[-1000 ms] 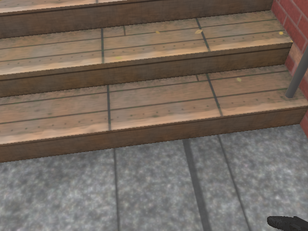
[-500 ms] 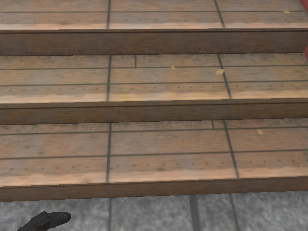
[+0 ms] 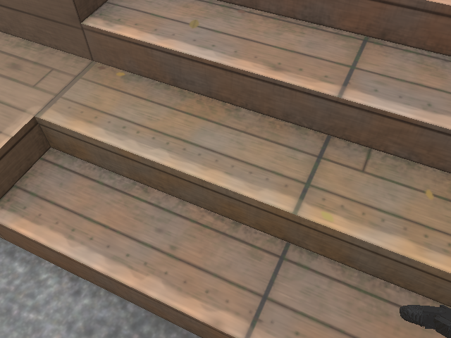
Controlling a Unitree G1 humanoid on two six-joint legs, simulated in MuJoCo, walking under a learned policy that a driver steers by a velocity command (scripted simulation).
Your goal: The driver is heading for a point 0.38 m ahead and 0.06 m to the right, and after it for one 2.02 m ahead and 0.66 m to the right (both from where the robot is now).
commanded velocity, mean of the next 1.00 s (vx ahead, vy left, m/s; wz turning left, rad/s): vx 0.50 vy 0.00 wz -0.27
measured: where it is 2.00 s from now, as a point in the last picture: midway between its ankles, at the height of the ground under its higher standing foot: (413, 86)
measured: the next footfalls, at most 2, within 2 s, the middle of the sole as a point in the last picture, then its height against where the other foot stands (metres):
left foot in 0.10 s outside the picture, level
right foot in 0.64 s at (298, 313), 0.15 m higher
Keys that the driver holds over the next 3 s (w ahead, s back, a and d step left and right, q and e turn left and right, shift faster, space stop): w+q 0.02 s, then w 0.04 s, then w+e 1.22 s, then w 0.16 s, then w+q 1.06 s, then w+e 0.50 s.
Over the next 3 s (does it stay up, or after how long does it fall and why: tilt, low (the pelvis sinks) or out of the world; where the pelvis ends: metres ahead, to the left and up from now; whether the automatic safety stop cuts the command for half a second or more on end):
stays up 1.63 -0.50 0.73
